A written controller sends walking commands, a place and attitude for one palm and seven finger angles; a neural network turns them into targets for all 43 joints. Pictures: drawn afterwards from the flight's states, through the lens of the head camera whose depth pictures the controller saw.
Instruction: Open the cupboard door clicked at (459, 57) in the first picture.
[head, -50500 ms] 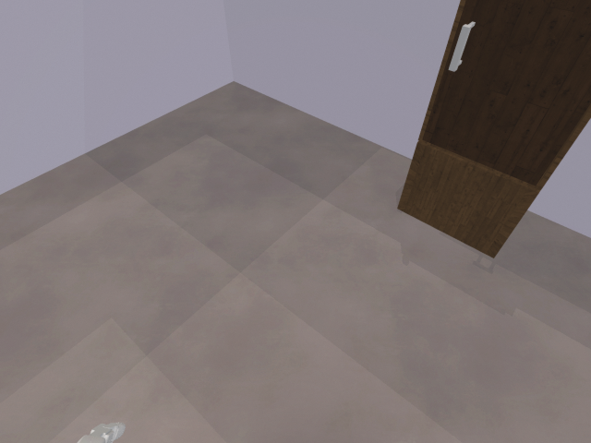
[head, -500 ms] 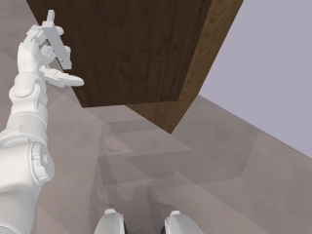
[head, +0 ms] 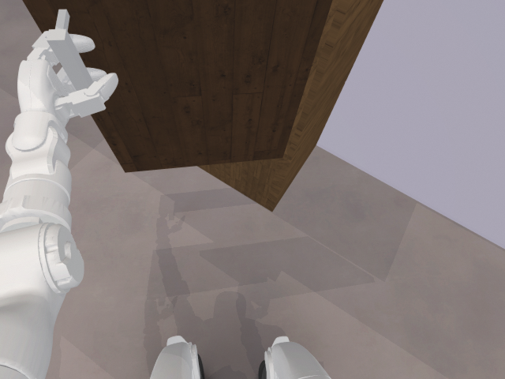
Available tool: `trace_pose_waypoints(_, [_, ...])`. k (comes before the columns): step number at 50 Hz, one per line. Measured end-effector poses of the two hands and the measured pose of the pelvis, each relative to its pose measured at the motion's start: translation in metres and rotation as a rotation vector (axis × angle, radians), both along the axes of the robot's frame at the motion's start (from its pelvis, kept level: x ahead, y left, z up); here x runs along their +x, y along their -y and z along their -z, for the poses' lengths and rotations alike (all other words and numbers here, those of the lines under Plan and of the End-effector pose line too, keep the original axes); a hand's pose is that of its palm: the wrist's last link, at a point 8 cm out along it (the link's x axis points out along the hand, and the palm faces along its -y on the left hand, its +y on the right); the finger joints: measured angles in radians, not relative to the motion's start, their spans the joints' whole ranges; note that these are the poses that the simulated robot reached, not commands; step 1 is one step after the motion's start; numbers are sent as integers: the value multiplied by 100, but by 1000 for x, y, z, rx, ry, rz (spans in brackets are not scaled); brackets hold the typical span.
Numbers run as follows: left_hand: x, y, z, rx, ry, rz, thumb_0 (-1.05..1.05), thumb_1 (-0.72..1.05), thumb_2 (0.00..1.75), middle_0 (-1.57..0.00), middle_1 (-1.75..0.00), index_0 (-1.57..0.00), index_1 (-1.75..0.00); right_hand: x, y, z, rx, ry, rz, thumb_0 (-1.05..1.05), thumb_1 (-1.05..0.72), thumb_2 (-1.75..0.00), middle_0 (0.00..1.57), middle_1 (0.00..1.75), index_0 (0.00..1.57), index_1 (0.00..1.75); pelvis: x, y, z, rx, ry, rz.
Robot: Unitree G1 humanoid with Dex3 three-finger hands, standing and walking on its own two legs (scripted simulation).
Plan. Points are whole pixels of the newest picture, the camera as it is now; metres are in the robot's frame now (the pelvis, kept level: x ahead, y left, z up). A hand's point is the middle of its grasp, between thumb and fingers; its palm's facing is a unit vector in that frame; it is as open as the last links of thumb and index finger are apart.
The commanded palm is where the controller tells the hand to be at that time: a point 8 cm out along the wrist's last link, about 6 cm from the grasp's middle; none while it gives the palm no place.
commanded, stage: close the thumb around the handle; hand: left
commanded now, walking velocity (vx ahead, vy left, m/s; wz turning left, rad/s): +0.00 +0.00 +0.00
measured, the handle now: (80, 64) +0.58 +0.20 +0.10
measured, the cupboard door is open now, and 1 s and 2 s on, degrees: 41 67 81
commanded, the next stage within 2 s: pull the door open along its arc in 0.22 s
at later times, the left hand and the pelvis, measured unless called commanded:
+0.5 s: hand (95, 97) +0.52 +0.17 +0.09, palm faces +0.04 -1.00 -0.02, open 5.7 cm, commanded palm +0.47 +0.22 +0.09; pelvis +0.01 +0.00 +0.01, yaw +0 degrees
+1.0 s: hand (145, 180) +0.38 +0.10 +0.10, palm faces +0.41 -0.91 +0.05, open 5.9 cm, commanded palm +0.32 +0.14 +0.09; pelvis +0.01 -0.01 +0.02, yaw +2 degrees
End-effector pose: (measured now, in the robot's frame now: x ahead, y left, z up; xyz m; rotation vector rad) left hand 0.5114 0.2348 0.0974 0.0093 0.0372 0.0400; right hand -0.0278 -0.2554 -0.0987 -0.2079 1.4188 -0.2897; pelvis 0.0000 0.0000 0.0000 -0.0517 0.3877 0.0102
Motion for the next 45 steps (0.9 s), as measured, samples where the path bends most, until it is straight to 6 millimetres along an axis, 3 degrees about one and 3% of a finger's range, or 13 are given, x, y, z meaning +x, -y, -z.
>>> trace_pose_waypoints(5, [-2,-3,0,4,2,0,0,63,78,-38,-132,-38,-132,2,0,-2,-1,2,6,0,-91,-90,20,30,20,30,3,-1,-1,1,-1,5])
trace_pose_waypoints(9, [-3,3,1,0,3,24,0,73,82,-39,-134,-38,-133,6,0,-3,0,9,4,0,-91,-90,20,30,20,30,5,-2,-3,1,8,5])
trace_pose_waypoints(25, [-16,7,1,7,14,-2,0,74,81,-36,-135,-35,-135,19,-1,-1,16,50,-3,0,-91,-90,20,30,20,30,7,-3,-5,9,23,10])
trace_pose_waypoints(34, [-60,16,2,2,33,22,0,73,75,-37,-135,-36,-135,48,-2,-4,56,134,-11,0,-91,-90,20,30,20,30,13,-1,-15,22,72,14])
trace_pose_waypoints(37, [-80,22,3,-20,38,13,0,72,74,-37,-135,-36,-135,67,-2,-7,64,192,-32,0,-91,-90,20,30,20,30,15,-1,-18,24,95,14])
trace_pose_waypoints(45, [-139,63,5,-99,60,-276,1,70,77,-34,-134,-36,-132,134,-10,-13,113,375,-167,0,-91,-90,20,30,20,30,13,3,-21,37,140,-2])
